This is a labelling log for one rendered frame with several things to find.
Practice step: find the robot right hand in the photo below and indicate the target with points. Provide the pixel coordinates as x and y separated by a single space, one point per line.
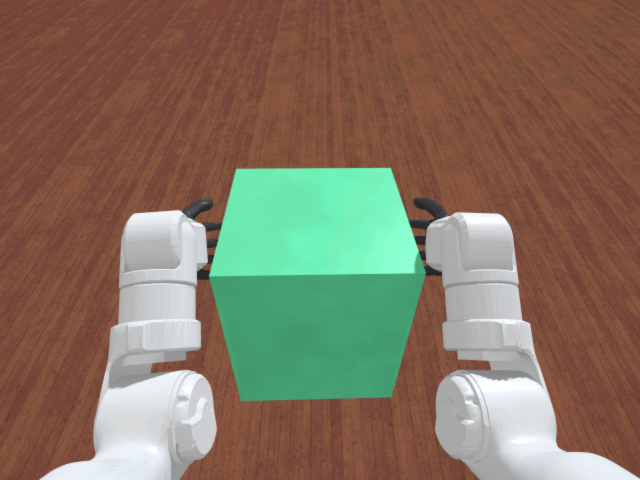
438 212

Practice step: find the carton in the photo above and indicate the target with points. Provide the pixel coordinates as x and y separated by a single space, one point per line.
316 278

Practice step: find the right robot forearm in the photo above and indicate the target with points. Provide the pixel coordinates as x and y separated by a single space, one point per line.
475 253

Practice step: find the robot left hand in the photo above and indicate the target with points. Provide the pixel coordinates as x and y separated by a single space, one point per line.
192 211

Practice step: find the right robot upper arm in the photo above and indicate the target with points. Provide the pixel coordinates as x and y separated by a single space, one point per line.
501 424

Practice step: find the left robot forearm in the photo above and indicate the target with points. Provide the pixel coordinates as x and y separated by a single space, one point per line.
161 253

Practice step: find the left robot upper arm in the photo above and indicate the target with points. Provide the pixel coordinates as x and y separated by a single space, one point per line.
149 427

